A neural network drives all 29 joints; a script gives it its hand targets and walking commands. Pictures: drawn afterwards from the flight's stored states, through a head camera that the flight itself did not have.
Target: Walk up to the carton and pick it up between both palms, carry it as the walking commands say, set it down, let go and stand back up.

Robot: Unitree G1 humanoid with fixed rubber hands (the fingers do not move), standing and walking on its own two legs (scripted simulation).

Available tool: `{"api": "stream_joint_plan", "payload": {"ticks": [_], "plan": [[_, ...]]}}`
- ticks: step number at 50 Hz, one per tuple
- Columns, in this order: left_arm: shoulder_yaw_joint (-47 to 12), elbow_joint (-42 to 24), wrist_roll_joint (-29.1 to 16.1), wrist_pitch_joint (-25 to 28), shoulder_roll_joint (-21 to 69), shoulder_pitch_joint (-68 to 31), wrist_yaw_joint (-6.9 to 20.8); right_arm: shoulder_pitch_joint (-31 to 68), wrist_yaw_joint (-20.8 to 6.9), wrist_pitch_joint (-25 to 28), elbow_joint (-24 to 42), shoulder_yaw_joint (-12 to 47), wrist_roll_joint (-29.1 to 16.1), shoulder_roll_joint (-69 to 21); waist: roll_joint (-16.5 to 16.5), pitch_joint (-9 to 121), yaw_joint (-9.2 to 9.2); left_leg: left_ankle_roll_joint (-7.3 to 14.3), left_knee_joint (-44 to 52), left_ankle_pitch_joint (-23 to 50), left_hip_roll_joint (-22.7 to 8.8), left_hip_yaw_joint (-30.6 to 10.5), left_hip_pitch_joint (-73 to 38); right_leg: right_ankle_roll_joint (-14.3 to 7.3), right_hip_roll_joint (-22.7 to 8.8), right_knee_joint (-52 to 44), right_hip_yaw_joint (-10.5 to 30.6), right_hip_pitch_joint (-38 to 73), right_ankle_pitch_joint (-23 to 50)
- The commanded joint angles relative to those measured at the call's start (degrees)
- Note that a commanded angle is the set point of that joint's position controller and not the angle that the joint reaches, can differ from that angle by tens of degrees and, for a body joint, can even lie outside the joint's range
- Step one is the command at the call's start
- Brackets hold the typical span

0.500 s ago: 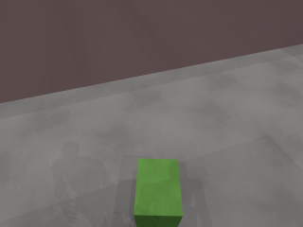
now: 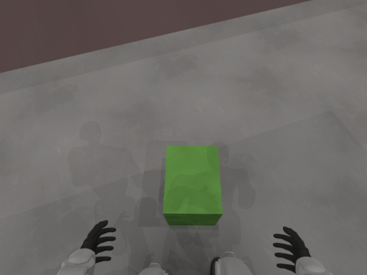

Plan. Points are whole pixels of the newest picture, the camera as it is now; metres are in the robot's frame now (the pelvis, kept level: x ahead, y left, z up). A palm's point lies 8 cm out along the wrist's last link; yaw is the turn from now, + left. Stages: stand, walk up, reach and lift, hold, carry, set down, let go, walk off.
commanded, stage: reach and lift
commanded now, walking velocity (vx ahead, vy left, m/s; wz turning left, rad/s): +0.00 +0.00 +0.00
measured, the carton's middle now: (191, 187) +0.49 -0.01 -0.59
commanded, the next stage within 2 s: none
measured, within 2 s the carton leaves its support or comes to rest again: neither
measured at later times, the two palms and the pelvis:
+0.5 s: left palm (112, 201) +0.31 +0.21 -0.13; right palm (282, 209) +0.29 -0.23 -0.14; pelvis -0.06 +0.00 -0.05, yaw +1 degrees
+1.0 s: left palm (123, 160) +0.44 +0.20 -0.16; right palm (269, 162) +0.43 -0.23 -0.17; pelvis -0.04 -0.01 -0.06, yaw +3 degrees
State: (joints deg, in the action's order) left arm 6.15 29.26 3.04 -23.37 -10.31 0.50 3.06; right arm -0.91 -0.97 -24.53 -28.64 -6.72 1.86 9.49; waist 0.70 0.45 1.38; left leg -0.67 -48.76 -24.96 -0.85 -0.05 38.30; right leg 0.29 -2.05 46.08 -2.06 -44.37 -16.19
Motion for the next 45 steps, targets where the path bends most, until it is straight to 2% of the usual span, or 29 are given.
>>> {"api": "stream_joint_plan", "payload": {"ticks": [1, 5, 11, 19, 29, 36, 45], "plan": [[2.1, -6.6, -0.5, -0.1, -6.3, -6.3, -0.5, 5.9, 0.3, -0.3, 5.8, -1.0, -0.9, 5.1, 1.0, 20.5, 0.16, 1.1, 4.4, 13.5, 2.9, 0.8, 7.2, 0.7, 3.4, 2.4, 2.1, 22.2, 13.4], [2.5, -4.7, -1.0, -2.1, -5.7, -10.1, -0.7, 10.6, 0.5, -2.1, 5.5, -1.4, -0.9, 5.9, 0.3, 18.4, -0.21, 0.9, 3.8, 7.0, 2.5, 1.4, 11.6, 0.4, 3.9, 3.7, 1.7, 19.9, 7.3], [3.1, -3.5, -2.5, -2.5, -5.8, -22.1, -1.5, 22.0, 0.3, -2.7, 4.4, -3.0, -0.6, 7.3, -0.3, 19.7, 0.27, 0.3, 2.2, 1.0, 2.8, 1.2, 15.0, 0.0, 4.2, 5.7, 1.2, 14.2, 1.5], [4.9, 2.7, -3.0, -2.7, -7.8, -38.3, -2.5, 37.1, 0.7, -3.0, -1.1, -4.5, -1.3, 7.8, -0.9, 26.8, -0.01, 0.2, -0.4, -1.2, 3.8, 1.7, 17.6, 0.5, 3.4, 6.7, 1.2, 9.0, -0.9], [6.9, 8.6, -3.6, 2.0, -10.0, -51.3, -2.8, 51.0, 2.5, 2.0, -6.8, -6.4, -1.0, 9.6, -2.5, 38.4, -0.15, -0.4, -2.5, 4.0, 4.8, 2.9, 23.1, 1.9, 3.0, 8.2, 1.4, 8.1, 6.4], [8.1, 10.8, -4.2, 7.5, -11.7, -58.2, -2.7, 58.7, 2.6, 7.5, -10.6, -7.9, -1.7, 11.2, -2.2, 45.5, -0.09, -1.0, -3.4, 8.8, 5.2, 3.3, 27.5, 1.8, 3.5, 9.5, 1.8, 9.9, 13.4], [9.7, 14.0, -4.4, 13.0, -12.8, -65.3, -2.0, 66.3, 1.5, 12.8, -14.1, -9.9, -1.4, 11.9, -1.6, 53.0, 0.54, -1.1, -3.9, 16.4, 5.6, 3.4, 35.1, 1.2, 3.5, 12.2, 3.4, 13.4, 27.5]]}}
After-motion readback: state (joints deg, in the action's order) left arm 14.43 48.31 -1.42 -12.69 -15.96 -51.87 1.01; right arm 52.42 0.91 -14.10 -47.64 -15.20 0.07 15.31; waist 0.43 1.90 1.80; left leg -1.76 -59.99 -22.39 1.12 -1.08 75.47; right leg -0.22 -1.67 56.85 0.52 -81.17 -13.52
